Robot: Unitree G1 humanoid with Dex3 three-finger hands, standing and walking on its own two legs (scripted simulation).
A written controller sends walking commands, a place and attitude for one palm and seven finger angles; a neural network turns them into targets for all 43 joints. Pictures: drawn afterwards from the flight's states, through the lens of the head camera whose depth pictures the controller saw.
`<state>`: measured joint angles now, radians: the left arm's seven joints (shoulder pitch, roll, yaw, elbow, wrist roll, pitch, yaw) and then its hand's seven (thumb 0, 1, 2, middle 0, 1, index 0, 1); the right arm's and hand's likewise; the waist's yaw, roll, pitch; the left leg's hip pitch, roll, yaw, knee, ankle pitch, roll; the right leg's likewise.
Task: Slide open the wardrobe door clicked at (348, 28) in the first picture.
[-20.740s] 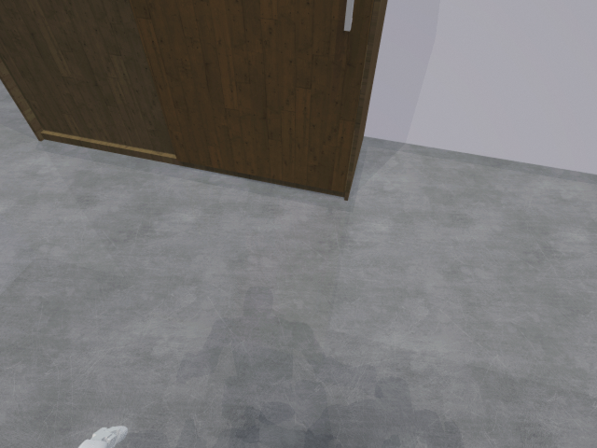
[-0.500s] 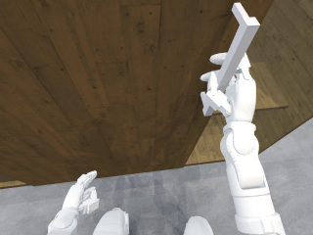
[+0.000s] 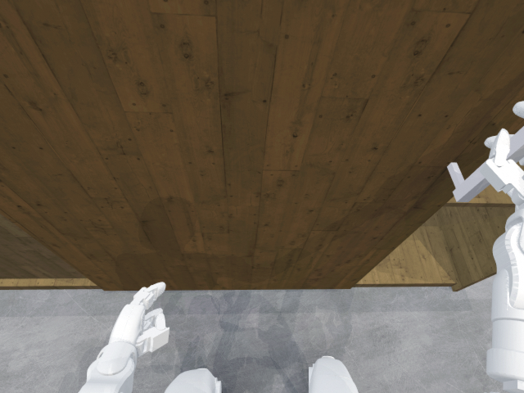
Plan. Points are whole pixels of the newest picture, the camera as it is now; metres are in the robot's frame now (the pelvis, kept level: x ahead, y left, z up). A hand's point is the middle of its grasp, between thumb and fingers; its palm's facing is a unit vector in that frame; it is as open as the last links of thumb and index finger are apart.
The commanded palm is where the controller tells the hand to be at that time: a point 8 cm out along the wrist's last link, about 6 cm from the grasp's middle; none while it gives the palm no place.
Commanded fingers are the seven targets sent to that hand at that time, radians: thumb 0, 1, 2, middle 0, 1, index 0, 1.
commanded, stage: stop walking and hold the door there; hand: right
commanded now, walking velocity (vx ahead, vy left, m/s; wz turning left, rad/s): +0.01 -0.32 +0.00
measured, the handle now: (512, 131) +0.41 -0.31 +0.18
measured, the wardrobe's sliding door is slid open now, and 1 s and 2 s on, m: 0.43 0.43 0.43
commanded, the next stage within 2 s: none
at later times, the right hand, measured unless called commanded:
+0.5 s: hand (496, 162) +0.37 -0.28 +0.17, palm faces +0.49 +0.84 -0.25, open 6.1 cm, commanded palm +0.32 -0.30 +0.15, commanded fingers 0.00 -0.90 -0.90 0.45 1.40 0.45 1.40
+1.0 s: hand (497, 163) +0.37 -0.28 +0.16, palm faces +0.46 +0.85 -0.25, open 6.1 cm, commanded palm +0.33 -0.30 +0.15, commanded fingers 0.00 -0.90 -0.90 0.45 1.40 0.45 1.40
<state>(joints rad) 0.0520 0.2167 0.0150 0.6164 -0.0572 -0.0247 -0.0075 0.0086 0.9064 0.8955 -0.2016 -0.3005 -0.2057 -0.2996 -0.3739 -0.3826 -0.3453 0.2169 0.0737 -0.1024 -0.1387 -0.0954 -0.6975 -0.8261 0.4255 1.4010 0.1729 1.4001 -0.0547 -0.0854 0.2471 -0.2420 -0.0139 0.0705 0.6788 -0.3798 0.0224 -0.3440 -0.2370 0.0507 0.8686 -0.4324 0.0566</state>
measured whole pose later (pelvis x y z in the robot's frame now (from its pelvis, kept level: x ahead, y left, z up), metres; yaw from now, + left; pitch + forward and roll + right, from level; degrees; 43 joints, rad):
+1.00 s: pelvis -0.01 -0.01 +0.03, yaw +5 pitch -1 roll +0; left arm 0.19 0.26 0.00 0.71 -0.05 -0.04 0.11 0.01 0.91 0.90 -0.20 -0.30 -0.21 -0.30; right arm -0.32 -0.42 -0.33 0.50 0.05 -0.11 -0.18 -0.09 -0.69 -0.81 0.44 1.37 0.27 1.38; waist -0.03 -0.04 0.01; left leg -0.21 -0.02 -0.03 0.41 -0.19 0.00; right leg -0.20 -0.03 -0.17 0.40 -0.18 -0.03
